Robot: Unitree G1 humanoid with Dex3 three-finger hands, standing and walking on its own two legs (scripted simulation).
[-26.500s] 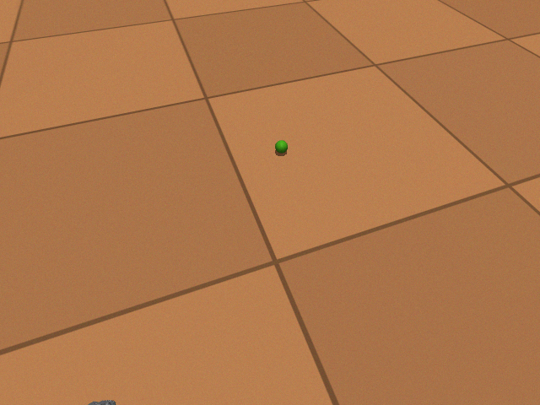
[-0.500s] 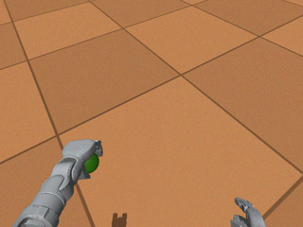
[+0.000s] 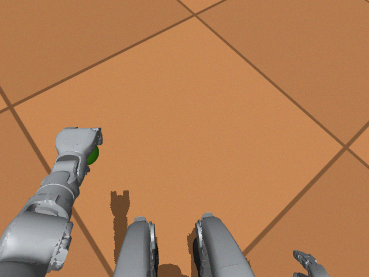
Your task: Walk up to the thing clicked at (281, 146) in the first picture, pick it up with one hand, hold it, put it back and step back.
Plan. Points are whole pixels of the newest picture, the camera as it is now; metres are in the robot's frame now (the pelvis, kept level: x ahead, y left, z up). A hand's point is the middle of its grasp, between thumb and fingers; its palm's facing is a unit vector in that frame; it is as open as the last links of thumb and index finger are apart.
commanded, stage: crouch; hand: left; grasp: from above
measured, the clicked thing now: (84, 152) +0.42 +0.23 -0.13
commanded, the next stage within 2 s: lower in 1.32 s
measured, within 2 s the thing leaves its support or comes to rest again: neither
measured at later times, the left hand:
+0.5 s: hand (106, 167) +0.44 +0.23 -0.33, palm faces -0.46 +0.00 -0.89, open 9.2 cm
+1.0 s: hand (112, 167) +0.47 +0.23 -0.43, palm faces -0.46 -0.01 -0.89, open 9.1 cm
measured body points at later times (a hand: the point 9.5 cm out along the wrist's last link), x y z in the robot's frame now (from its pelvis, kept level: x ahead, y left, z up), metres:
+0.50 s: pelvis -0.02 +0.01 -0.17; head +0.21 +0.04 +0.22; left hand +0.46 +0.23 -0.28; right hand +0.03 -0.27 -0.29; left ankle +0.06 +0.11 -0.60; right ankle +0.05 -0.12 -0.60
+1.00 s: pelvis -0.03 +0.00 -0.25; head +0.23 +0.04 +0.12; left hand +0.49 +0.23 -0.38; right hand -0.01 -0.27 -0.36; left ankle +0.06 +0.11 -0.60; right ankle +0.05 -0.12 -0.60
